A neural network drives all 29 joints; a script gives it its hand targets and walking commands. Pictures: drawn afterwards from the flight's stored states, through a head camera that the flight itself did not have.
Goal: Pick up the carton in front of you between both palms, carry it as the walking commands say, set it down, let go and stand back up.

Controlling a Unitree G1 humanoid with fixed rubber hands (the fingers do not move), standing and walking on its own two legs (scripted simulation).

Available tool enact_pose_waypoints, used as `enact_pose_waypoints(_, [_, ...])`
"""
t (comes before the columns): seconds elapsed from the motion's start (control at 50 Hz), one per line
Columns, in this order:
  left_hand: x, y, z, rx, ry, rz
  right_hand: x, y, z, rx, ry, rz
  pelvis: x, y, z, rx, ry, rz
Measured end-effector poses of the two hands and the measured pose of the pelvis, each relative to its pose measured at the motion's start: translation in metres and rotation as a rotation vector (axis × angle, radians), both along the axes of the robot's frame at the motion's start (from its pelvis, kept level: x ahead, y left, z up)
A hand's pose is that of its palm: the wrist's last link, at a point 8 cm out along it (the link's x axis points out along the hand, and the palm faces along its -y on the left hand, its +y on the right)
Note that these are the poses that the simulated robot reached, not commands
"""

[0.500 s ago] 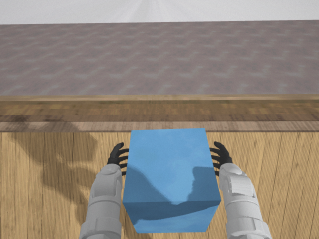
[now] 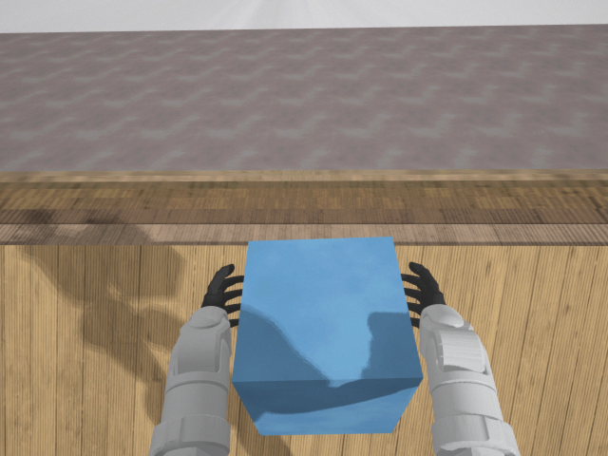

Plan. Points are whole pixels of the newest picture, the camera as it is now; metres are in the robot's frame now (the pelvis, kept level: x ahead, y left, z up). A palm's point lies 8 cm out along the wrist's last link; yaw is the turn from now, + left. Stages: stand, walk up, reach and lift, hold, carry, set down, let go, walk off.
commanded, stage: reach and lift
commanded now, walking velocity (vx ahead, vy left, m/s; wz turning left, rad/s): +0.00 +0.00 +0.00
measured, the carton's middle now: (323, 341) +0.30 +0.00 -0.04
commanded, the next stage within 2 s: hold in 0.38 s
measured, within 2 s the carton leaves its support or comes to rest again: neither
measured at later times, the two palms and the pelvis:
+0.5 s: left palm (211, 313) +0.29 +0.15 +0.05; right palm (435, 311) +0.29 -0.15 +0.05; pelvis +0.01 +0.00 +0.00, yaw +0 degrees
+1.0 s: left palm (206, 300) +0.30 +0.15 +0.06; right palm (431, 295) +0.30 -0.14 +0.07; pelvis +0.01 +0.01 +0.00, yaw +1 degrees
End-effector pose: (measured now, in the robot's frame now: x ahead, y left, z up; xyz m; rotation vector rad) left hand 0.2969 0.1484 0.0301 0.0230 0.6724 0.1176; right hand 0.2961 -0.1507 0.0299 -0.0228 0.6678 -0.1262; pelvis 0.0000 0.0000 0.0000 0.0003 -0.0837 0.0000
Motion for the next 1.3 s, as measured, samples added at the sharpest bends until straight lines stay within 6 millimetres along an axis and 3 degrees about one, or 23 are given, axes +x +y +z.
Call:
enact_pose_waypoints(0.3, [-0.001,0.001,0.006,0.013,0.004,-0.008,0.000,0.001,0.005,-0.013,0.005,0.011,0.009,0.000,0.003,0.000,-0.015,0.001])
enact_pose_waypoints(0.56, [-0.009,0.001,0.023,0.008,-0.031,-0.005,-0.009,0.001,0.023,-0.009,-0.030,0.007,0.005,0.001,0.004,0.000,-0.043,-0.002])
enact_pose_waypoints(0.88, [-0.012,0.001,0.022,-0.008,-0.016,0.006,-0.012,0.001,0.022,0.004,-0.016,-0.006,-0.005,0.000,0.000,-0.002,-0.013,0.002])
enact_pose_waypoints(0.98, [0.001,0.004,0.032,-0.020,-0.054,0.012,0.002,0.004,0.034,0.003,-0.053,-0.006,0.006,0.004,-0.004,-0.005,0.064,0.022])
enact_pose_waypoints(1.08, [0.020,0.019,0.041,-0.026,-0.065,0.023,0.024,0.019,0.047,0.016,-0.065,-0.010,0.030,0.016,-0.008,0.003,0.111,-0.003])
enact_pose_waypoints(1.16, [0.045,0.020,0.050,-0.024,-0.012,0.004,0.041,0.021,0.052,0.011,-0.012,-0.031,0.055,0.016,-0.002,-0.016,0.143,-0.028])
enact_pose_waypoints(1.3, [0.099,-0.001,0.054,-0.072,-0.003,0.018,0.089,-0.001,0.055,0.039,-0.005,-0.071,0.115,0.006,-0.009,-0.034,0.172,0.008])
